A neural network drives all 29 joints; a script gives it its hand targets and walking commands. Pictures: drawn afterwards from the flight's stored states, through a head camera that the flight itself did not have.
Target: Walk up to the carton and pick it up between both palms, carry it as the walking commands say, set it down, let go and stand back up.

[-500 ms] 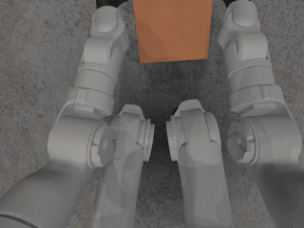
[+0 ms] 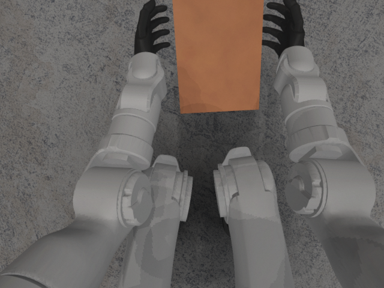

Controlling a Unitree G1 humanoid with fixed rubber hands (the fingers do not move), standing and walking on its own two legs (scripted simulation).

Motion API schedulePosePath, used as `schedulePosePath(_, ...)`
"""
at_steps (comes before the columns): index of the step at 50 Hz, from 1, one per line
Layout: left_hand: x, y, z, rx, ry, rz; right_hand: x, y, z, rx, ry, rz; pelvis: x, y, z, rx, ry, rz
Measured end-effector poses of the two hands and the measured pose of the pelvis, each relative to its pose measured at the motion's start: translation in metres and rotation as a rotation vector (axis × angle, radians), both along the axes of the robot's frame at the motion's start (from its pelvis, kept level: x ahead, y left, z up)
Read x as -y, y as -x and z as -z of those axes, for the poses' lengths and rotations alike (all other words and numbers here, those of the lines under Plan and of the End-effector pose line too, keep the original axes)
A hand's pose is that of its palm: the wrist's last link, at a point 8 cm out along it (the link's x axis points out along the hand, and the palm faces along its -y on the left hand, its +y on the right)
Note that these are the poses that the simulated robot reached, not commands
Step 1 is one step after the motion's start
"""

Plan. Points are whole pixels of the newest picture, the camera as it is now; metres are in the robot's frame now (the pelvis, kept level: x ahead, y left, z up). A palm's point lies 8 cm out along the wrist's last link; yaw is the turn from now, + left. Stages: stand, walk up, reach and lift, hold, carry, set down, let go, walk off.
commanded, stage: set down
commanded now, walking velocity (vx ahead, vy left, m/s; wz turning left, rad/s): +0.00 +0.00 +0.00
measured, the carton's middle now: (214, 55) +0.52 -0.07 -0.25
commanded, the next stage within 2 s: none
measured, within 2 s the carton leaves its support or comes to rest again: rests again in 1.00 s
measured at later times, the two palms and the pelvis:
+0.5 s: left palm (146, 49) +0.51 +0.06 -0.14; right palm (289, 45) +0.50 -0.19 -0.15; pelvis +0.01 -0.01 +0.00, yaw +1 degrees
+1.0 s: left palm (143, 54) +0.51 +0.07 -0.17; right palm (278, 51) +0.50 -0.18 -0.17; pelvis +0.01 -0.01 +0.00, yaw +1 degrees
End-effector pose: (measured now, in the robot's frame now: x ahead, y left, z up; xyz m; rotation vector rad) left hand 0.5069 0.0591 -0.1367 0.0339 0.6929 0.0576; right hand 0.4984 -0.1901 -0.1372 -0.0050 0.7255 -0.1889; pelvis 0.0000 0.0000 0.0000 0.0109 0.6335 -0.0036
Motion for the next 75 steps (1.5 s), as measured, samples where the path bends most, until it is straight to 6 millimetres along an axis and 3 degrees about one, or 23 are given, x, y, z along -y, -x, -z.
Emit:
schedulePosePath(40, -0.003, -0.013, 0.016, 0.007, 0.027, 0.038, 0.004, -0.011, 0.017, 0.023, -0.039, -0.027, 0.008, -0.011, 0.003, -0.041, -0.018, -0.004)
schedulePosePath(53, -0.015, -0.004, 0.036, -0.043, 0.017, 0.024, -0.007, -0.003, 0.037, -0.025, -0.056, -0.067, 0.006, -0.014, 0.006, -0.039, -0.015, -0.013)
schedulePosePath(75, -0.013, -0.001, 0.035, -0.03, -0.014, 0.078, -0.002, 0.007, 0.039, -0.009, -0.057, -0.077, 0.004, 0.002, 0.016, 0.052, -0.008, -0.013)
